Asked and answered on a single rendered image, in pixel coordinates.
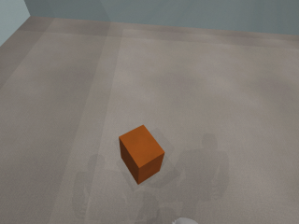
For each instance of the carton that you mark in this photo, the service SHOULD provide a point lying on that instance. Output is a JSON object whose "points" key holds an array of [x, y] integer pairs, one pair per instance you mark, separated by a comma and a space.
{"points": [[141, 153]]}

